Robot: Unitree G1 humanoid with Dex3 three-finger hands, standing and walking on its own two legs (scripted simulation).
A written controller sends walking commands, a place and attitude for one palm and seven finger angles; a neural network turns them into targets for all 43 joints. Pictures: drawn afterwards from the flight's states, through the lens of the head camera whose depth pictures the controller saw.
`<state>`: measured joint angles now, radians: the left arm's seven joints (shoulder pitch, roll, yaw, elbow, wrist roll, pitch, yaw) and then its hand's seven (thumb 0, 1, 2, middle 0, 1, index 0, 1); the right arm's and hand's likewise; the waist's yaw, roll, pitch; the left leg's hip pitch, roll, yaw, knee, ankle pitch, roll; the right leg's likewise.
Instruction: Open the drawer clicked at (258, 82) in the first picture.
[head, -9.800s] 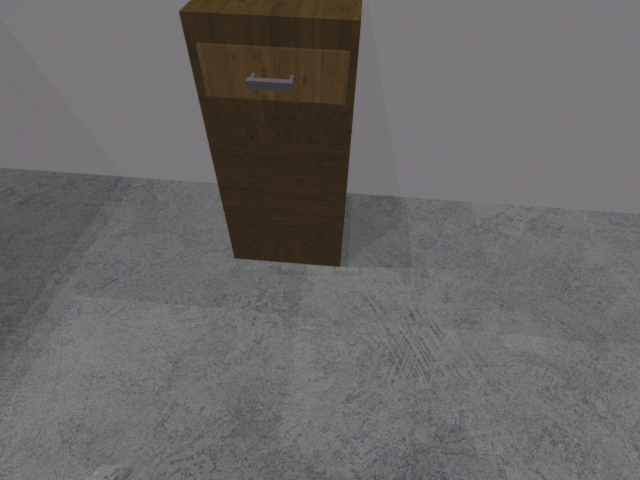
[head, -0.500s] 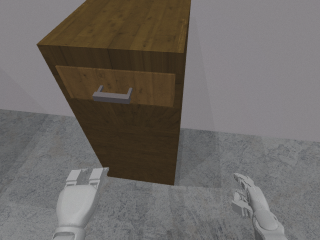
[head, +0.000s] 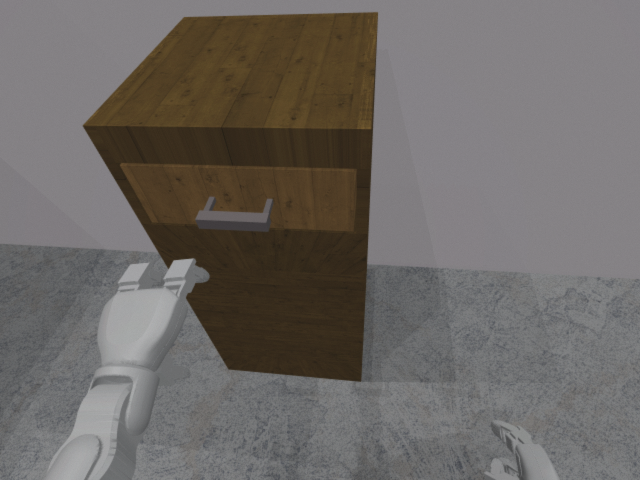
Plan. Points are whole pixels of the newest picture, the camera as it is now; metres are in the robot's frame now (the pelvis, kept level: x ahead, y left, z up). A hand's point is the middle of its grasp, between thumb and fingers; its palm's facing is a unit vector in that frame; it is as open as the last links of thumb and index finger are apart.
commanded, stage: raise the hand with hooked fingers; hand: left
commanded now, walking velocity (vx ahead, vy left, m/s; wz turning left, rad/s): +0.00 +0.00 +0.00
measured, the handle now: (236, 212) +0.50 +0.22 +0.02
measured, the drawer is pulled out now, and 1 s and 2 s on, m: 0.00 0.00 0.00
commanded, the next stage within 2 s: move the hooked fingers above the handle in 0.84 s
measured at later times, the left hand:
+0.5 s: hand (138, 248) +0.32 +0.26 +0.14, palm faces +0.08 -0.03 -1.00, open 13.8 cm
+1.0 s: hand (140, 264) +0.30 +0.26 +0.13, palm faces +0.07 -0.07 -1.00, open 13.8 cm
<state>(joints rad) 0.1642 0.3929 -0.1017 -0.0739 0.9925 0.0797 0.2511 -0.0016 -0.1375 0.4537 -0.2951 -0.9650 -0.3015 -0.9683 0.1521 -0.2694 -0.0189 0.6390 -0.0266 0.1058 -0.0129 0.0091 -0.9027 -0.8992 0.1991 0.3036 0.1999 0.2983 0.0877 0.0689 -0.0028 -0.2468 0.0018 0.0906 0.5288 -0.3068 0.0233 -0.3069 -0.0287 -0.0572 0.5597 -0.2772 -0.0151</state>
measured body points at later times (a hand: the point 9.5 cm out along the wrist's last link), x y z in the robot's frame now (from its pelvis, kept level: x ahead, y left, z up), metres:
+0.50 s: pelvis +0.01 +0.00 +0.01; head +0.02 -0.04 +0.46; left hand +0.31 +0.26 +0.20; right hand +0.23 -0.20 -0.10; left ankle -0.02 +0.10 -0.73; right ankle +0.01 -0.11 -0.73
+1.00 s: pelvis -0.01 +0.00 +0.01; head +0.02 -0.04 +0.46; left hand +0.29 +0.26 +0.18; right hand +0.20 -0.22 -0.11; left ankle -0.02 +0.10 -0.73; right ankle +0.01 -0.11 -0.73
